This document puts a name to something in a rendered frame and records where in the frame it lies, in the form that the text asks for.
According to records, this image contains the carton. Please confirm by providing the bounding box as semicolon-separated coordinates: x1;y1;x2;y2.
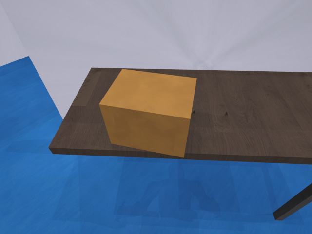
99;69;197;158

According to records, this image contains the table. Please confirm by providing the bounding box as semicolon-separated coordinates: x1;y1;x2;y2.
48;68;312;220

